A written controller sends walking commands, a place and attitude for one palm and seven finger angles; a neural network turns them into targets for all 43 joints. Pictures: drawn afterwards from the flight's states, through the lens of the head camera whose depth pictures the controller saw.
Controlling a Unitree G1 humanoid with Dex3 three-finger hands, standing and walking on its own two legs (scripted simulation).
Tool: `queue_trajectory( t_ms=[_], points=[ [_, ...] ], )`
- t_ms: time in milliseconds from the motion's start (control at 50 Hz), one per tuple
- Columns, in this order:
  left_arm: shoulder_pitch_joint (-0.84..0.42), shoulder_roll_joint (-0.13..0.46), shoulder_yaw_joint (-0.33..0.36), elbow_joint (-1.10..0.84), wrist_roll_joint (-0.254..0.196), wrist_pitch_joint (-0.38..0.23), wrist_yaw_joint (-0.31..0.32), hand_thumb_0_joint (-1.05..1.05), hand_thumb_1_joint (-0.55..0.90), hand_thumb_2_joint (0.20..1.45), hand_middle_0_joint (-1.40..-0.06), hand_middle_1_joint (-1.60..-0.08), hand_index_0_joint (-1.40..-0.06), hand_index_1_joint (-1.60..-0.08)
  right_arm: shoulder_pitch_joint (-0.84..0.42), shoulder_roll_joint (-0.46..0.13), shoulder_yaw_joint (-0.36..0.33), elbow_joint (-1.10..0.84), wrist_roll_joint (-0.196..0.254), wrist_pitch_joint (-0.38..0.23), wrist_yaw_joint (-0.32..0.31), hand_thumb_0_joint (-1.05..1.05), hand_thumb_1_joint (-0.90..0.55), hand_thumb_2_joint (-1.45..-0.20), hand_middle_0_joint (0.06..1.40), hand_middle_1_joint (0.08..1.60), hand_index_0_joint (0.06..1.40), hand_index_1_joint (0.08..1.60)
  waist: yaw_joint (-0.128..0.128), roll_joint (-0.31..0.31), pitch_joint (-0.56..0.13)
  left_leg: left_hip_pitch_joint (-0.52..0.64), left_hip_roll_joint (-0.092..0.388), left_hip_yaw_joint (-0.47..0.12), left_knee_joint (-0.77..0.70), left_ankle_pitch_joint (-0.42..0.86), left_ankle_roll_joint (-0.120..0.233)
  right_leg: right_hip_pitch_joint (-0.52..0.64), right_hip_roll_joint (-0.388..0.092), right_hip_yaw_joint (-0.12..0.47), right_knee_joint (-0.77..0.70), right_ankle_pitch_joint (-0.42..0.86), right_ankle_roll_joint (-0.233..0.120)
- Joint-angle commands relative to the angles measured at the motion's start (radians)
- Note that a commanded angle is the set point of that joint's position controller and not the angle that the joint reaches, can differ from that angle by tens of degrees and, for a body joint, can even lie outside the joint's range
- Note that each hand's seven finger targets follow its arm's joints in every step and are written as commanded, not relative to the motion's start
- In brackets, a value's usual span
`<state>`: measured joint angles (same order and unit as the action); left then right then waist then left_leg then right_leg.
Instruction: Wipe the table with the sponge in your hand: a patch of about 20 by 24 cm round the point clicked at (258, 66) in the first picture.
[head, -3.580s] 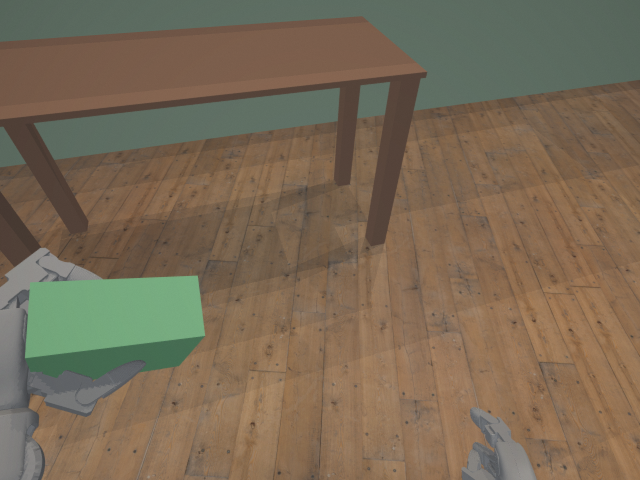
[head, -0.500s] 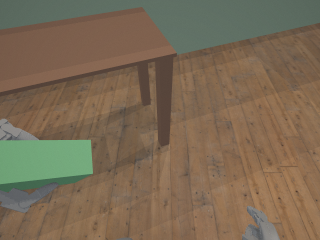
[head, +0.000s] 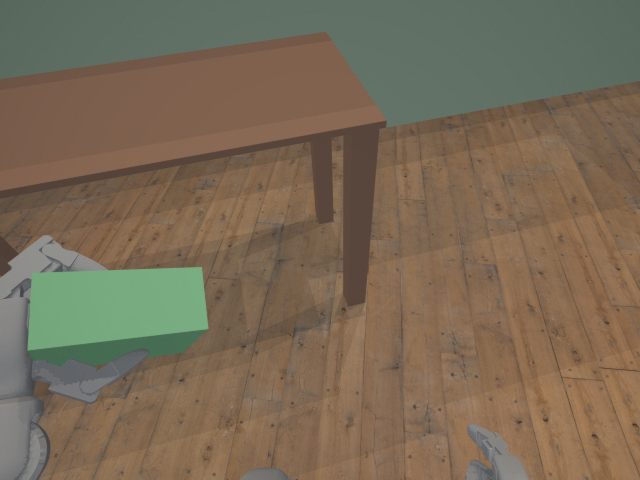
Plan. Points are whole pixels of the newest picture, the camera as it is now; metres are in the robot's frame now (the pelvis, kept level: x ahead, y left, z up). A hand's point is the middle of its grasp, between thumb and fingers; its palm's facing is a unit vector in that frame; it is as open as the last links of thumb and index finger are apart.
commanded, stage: take the last steps up to it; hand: left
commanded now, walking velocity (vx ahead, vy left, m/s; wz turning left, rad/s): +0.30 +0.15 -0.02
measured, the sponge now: (146, 318) +0.24 +0.19 +0.15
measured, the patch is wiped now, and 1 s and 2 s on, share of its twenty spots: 0.00 0.00 0.00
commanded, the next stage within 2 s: come to a stop and stand still in 1.26 s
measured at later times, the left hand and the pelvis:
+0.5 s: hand (100, 215) +0.34 +0.26 +0.18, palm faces +0.33 -0.82 -0.47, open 10.2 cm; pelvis +0.11 +0.04 +0.00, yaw -2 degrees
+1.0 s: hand (119, 143) +0.48 +0.31 +0.18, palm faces +0.36 -0.82 -0.45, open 10.1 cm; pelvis +0.25 +0.08 -0.01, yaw -3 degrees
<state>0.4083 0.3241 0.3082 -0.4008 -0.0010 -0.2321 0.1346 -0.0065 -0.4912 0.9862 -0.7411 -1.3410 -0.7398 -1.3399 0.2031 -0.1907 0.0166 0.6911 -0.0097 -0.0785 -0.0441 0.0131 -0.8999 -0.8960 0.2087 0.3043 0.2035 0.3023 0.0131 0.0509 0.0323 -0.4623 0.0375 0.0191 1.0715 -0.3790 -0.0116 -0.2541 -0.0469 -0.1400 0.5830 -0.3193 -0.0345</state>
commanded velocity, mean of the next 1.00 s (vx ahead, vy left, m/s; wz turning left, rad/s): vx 0.28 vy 0.13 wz -0.03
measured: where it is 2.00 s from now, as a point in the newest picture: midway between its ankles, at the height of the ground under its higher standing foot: (309, 446)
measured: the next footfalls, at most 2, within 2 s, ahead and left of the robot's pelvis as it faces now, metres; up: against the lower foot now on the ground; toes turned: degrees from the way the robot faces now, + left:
left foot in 0.26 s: +0.14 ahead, +0.17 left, +0.00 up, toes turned +9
right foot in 0.58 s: +0.20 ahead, -0.06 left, +0.00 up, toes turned -12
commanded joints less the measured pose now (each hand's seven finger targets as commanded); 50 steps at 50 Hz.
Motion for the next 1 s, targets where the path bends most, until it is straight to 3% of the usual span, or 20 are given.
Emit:
queue_trajectory(
  t_ms=[0,140,200,220,240,280,400,500,540,560,580,600,640,700,820,880,900,920,940,980],
  points=[
    [-0.028,0.224,0.179,-0.241,-0.017,-0.093,0.019,0.0,0.1,1.3,-1.2,-1.6,-1.2,-1.6,-0.106,-0.1,-0.057,-0.178,0.008,-0.034,-0.011,0.0,-0.9,-0.9,0.2,0.3,0.2,0.3,-0.021,-0.168,-0.063,-0.186,0.074,-0.017,-0.005,0.077,-0.02,0.164,-0.29,0.251,-0.31,0.266,-0.111],
    [0.024,0.22,0.189,-0.307,-0.016,-0.078,0.055,0.0,0.1,1.3,-1.2,-1.6,-1.2,-1.6,-0.082,-0.092,-0.072,-0.234,0.003,-0.05,-0.015,0.0,-0.9,-0.9,0.2,0.3,0.2,0.3,0.011,-0.219,-0.11,0.09,0.01,0.154,-0.467,0.11,0.01,0.161,-0.255,0.204,-0.231,0.311,-0.098],
    [-0.016,0.204,0.167,-0.33,-0.013,-0.077,0.061,0.0,0.1,1.3,-1.2,-1.6,-1.2,-1.6,-0.043,-0.113,-0.09,-0.232,0.009,-0.053,-0.027,0.0,-0.9,-0.9,0.2,0.3,0.2,0.3,-0.019,-0.109,-0.144,0.289,0.001,0.169,-0.642,0.192,0.018,0.114,-0.193,0.132,-0.054,0.244,-0.046],
    [-0.028,0.208,0.17,-0.351,-0.015,-0.084,0.061,0.0,0.1,1.3,-1.2,-1.6,-1.2,-1.6,-0.029,-0.135,-0.101,-0.235,0.012,-0.056,-0.031,0.0,-0.9,-0.9,0.2,0.3,0.2,0.3,-0.037,0.025,-0.167,0.419,0.064,0.076,-0.681,0.223,0.056,0.002,-0.132,0.092,0.139,0.232,-0.009],
    [-0.028,0.202,0.169,-0.368,-0.018,-0.088,0.058,0.0,0.1,1.3,-1.2,-1.6,-1.2,-1.6,-0.037,-0.16,-0.112,-0.243,0.018,-0.055,-0.025,0.0,-0.9,-0.9,0.2,0.3,0.2,0.3,-0.03,0.243,-0.2,0.57,0.26,-0.19,-0.681,0.437,0.15,-0.222,-0.021,0.01,0.372,-0.102,0.047],
    [-0.031,0.259,0.198,-0.336,-0.012,-0.097,0.052,0.0,0.1,1.3,-1.2,-1.6,-1.2,-1.6,-0.051,-0.13,-0.093,-0.227,0.008,-0.067,-0.021,0.0,-0.9,-0.9,0.2,0.3,0.2,0.3,-0.031,0.252,-0.168,0.477,0.385,-0.399,-0.768,0.338,0.288,-0.369,-0.036,0.104,0.633,-0.316,0.044],
    [0.073,0.213,0.184,-0.406,-0.021,-0.079,0.037,0.0,0.1,1.3,-1.2,-1.6,-1.2,-1.6,-0.064,-0.122,-0.081,-0.2,0.018,-0.097,-0.009,0.0,-0.9,-0.9,0.2,0.3,0.2,0.3,-0.01,0.192,-0.131,0.314,0.241,-0.042,-0.764,0.341,0.188,-0.229,-0.046,0.006,0.335,-0.084,0.065],
    [0.045,0.193,0.173,-0.274,-0.026,-0.046,0.036,0.0,0.1,1.3,-1.2,-1.6,-1.2,-1.6,-0.066,-0.118,-0.068,-0.199,0.013,-0.082,-0.029,0.0,-0.9,-0.9,0.2,0.3,0.2,0.3,-0.013,0.109,-0.138,0.252,0.21,0.036,-0.645,0.251,0.125,0.022,0.022,-0.074,-0.015,0.01,0.059],
    [0.01,0.226,0.191,-0.215,-0.015,-0.04,0.036,0.0,0.1,1.3,-1.2,-1.6,-1.2,-1.6,-0.071,-0.107,-0.067,-0.188,0.014,-0.065,-0.034,0.0,-0.9,-0.9,0.2,0.3,0.2,0.3,-0.002,-0.089,-0.153,0.061,0.135,0.093,-0.337,0.136,0.084,0.224,-0.108,0.137,-0.169,0.057,-0.009],
    [-0.004,0.255,0.21,-0.196,-0.015,-0.038,0.037,0.0,0.1,1.3,-1.2,-1.6,-1.2,-1.6,-0.086,-0.086,-0.063,-0.207,0.015,-0.056,-0.03,0.0,-0.9,-0.9,0.2,0.3,0.2,0.3,0.0,-0.35,-0.15,-0.183,-0.004,0.139,-0.057,-0.097,0.031,0.337,-0.336,0.56,-0.255,0.178,-0.121],
    [-0.05,0.248,0.21,-0.2,-0.037,-0.042,0.033,0.0,0.1,1.3,-1.2,-1.6,-1.2,-1.6,-0.082,-0.118,-0.079,-0.205,0.014,-0.059,-0.015,0.0,-0.9,-0.9,0.2,0.3,0.2,0.3,0.0,-0.393,-0.147,-0.244,-0.006,0.005,0.142,-0.137,0.006,0.302,-0.431,0.707,-0.324,0.136,-0.151],
    [-0.092,0.253,0.204,-0.221,-0.036,-0.051,0.028,0.0,0.1,1.3,-1.2,-1.6,-1.2,-1.6,-0.094,-0.116,-0.077,-0.193,0.013,-0.055,-0.005,0.0,-0.9,-0.9,0.2,0.3,0.2,0.3,-0.01,-0.307,-0.117,-0.272,0.017,-0.06,0.237,-0.092,-0.002,0.267,-0.434,0.688,-0.321,0.099,-0.172],
    [-0.036,0.235,0.195,-0.239,-0.024,-0.078,0.022,0.0,0.1,1.3,-1.2,-1.6,-1.2,-1.6,-0.099,-0.098,-0.055,-0.172,0.009,-0.043,-0.004,0.0,-0.9,-0.9,0.2,0.3,0.2,0.3,-0.011,-0.136,-0.072,-0.276,0.064,-0.059,0.243,-0.004,-0.016,0.215,-0.363,0.419,-0.276,0.296,-0.149],
    [-0.03,0.231,0.181,-0.324,-0.011,-0.101,0.03,0.0,0.1,1.3,-1.2,-1.6,-1.2,-1.6,-0.115,-0.1,-0.058,-0.19,0.006,-0.029,-0.007,0.0,-0.9,-0.9,0.2,0.3,0.2,0.3,-0.019,-0.147,-0.114,-0.188,0.083,-0.01,0.002,0.029,-0.017,0.219,-0.312,0.197,-0.222,0.572,-0.108],
    [0.074,0.227,0.212,-0.356,-0.021,-0.077,0.064,0.0,0.1,1.3,-1.2,-1.6,-1.2,-1.6,-0.079,-0.075,-0.068,-0.253,0.003,-0.035,-0.014,0.0,-0.9,-0.9,0.2,0.3,0.2,0.3,0.01,-0.221,-0.173,0.088,0.0,0.175,-0.477,0.128,0.0,0.233,-0.245,0.122,-0.151,0.569,-0.084],
    [0.006,0.226,0.202,-0.362,-0.02,-0.079,0.067,0.0,0.1,1.3,-1.2,-1.6,-1.2,-1.6,-0.049,-0.102,-0.092,-0.255,0.009,-0.032,-0.031,0.0,-0.9,-0.9,0.2,0.3,0.2,0.3,-0.022,-0.113,-0.186,0.323,-0.012,0.197,-0.654,0.254,0.012,0.135,-0.184,0.088,0.025,0.466,-0.027],
    [-0.003,0.214,0.186,-0.36,-0.024,-0.083,0.064,0.0,0.1,1.3,-1.2,-1.6,-1.2,-1.6,-0.031,-0.129,-0.101,-0.26,0.015,-0.033,-0.034,0.0,-0.9,-0.9,0.2,0.3,0.2,0.3,-0.04,0.061,-0.215,0.469,0.1,0.044,-0.673,0.34,0.061,0.0,-0.118,0.033,0.225,0.287,0.012],
    [-0.021,0.214,0.187,-0.37,-0.029,-0.089,0.061,0.0,0.1,1.3,-1.2,-1.6,-1.2,-1.6,-0.035,-0.147,-0.109,-0.263,0.022,-0.036,-0.026,0.0,-0.9,-0.9,0.2,0.3,0.2,0.3,-0.03,0.238,-0.227,0.596,0.31,-0.244,-0.681,0.569,0.169,-0.24,-0.006,0.01,0.445,-0.233,0.049],
    [-0.023,0.242,0.193,-0.291,-0.022,-0.094,0.054,0.0,0.1,1.3,-1.2,-1.6,-1.2,-1.6,-0.039,-0.137,-0.097,-0.258,0.018,-0.044,-0.021,0.0,-0.9,-0.9,0.2,0.3,0.2,0.3,-0.03,0.22,-0.201,0.49,0.385,-0.371,-0.751,0.435,0.244,-0.289,0.01,0.074,0.606,-0.36,0.036],
    [-0.046,0.246,0.199,-0.33,-0.029,-0.089,0.043,0.0,0.1,1.3,-1.2,-1.6,-1.2,-1.6,-0.058,-0.124,-0.094,-0.237,0.024,-0.053,-0.017,0.0,-0.9,-0.9,0.2,0.3,0.2,0.3,-0.031,0.2,-0.131,0.421,0.363,-0.328,-0.755,0.332,0.282,-0.387,-0.055,0.13,0.639,-0.262,0.046]
  ],
)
